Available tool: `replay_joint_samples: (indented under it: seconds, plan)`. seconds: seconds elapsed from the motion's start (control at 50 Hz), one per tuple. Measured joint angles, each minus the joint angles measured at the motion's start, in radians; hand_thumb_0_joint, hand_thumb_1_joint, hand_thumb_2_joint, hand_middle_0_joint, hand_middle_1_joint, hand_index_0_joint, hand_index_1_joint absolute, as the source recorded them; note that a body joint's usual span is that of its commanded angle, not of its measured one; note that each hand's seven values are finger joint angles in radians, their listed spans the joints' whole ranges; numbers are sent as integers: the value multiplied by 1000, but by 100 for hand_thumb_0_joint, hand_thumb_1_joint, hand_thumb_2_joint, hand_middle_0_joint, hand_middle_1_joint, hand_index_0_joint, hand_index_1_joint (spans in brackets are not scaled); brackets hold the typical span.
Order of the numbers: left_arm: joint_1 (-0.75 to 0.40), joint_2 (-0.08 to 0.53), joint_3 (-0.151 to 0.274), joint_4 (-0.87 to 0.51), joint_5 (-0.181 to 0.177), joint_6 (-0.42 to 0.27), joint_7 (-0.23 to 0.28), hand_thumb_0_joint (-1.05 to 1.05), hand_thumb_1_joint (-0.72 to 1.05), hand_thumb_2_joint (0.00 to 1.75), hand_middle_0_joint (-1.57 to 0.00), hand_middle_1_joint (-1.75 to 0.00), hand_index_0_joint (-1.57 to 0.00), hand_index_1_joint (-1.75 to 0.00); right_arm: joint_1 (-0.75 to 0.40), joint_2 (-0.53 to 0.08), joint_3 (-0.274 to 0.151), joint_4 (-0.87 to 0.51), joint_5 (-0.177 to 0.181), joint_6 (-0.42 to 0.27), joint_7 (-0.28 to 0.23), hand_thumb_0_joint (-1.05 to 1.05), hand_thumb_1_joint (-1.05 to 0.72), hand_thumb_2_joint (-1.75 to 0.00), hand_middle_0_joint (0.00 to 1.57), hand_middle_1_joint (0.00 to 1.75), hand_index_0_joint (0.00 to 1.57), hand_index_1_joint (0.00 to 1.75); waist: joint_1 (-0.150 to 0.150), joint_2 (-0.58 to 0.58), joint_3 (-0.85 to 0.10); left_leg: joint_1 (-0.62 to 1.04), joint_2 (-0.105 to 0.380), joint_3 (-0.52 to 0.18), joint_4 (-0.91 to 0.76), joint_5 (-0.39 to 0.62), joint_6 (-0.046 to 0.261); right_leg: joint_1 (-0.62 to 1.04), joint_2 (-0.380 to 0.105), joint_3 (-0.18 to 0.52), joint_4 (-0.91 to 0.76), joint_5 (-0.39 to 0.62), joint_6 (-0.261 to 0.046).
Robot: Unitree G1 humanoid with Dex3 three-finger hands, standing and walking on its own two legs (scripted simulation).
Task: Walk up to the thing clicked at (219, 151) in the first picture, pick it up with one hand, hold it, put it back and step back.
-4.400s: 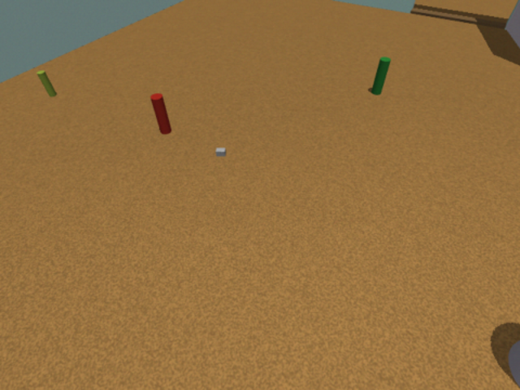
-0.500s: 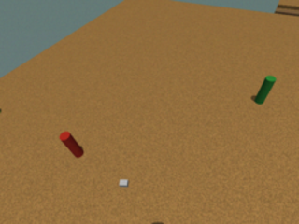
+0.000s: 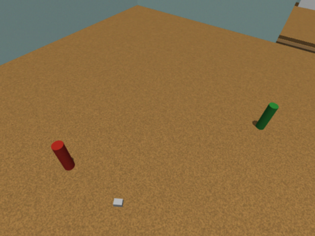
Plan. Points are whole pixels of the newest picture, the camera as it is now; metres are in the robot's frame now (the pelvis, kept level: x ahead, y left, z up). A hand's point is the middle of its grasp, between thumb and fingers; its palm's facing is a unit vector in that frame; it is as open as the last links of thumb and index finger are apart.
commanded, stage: walk up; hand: left
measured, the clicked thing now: (118, 202) +0.47 +0.23 -0.75
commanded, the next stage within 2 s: stand in 1.34 s
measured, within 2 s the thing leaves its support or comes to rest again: neither
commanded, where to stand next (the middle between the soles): +0.09 -0.01 m, yaw -1 degrees
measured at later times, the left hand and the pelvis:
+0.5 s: hand out of the picture +0.11 +0.25 -0.13, palm faces +0.00 -0.93 -0.36, open 7.4 cm; pelvis +0.03 -0.01 +0.02, yaw +0 degrees
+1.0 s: hand out of the picture +0.13 +0.25 -0.14, palm faces -0.03 -0.94 -0.34, open 7.4 cm; pelvis +0.04 +0.00 +0.02, yaw -1 degrees
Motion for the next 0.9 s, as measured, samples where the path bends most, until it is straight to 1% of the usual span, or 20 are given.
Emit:
replay_joint_samples:
  seconds: [0.16, 0.3, 0.46, 0.6, 0.74, 0.9]
  plan:
    - [9, -9, -7, 78, 5, -7, -6, 0, 90, 90, -20, -30, -20, -30, -49, 5, 6, 38, 4, 0, 4, 1, -90, -90, 21, 30, 21, 30, 16, 39, -23, 40, -2, -4, -85, 29, -5, 43, -1, -7, -86, 24, 4]
    - [-21, -13, -7, 114, 3, -15, -2, 0, 90, 90, -20, -30, -20, -30, -83, 0, 3, 72, 12, -7, 0, 1, -90, -90, 21, 30, 21, 30, 18, 60, -15, 86, -9, -1, -159, 55, -7, 80, -6, -6, -139, 38, 5]
    - [-79, -23, -5, 119, 3, -15, 4, 0, 90, 90, -20, -30, -20, -30, -100, -1, -4, 108, 9, 1, -4, 1, -90, -90, 21, 30, 20, 30, 5, 53, -19, 126, -10, 3, -212, 71, -11, 111, -7, -4, -179, 48, 4]
    - [-116, -33, -4, 117, 6, -11, 3, 0, 90, 90, -20, -30, -20, -30, -89, 0, -5, 133, 5, 1, -6, 1, -90, -90, 21, 30, 20, 30, -10, 34, -24, 145, -9, 10, -241, 81, -13, 126, -5, 2, -203, 58, 4]
    - [-124, -37, -2, 118, 9, -5, 1, 0, 90, 90, -20, -30, -20, -30, -74, 0, -6, 143, 2, 0, -7, 1, -90, -90, 20, 30, 20, 30, -24, 26, -23, 150, -7, 17, -251, 83, -12, 128, -4, 9, -215, 64, 5]
    - [-114, -34, 2, 124, 12, 0, 0, 0, 90, 90, -20, -30, -20, -30, -58, 5, -5, 147, 2, -1, -7, 1, -90, -90, 20, 30, 20, 30, -27, 27, -20, 152, -9, 23, -254, 82, -10, 129, -5, 15, -219, 65, 7]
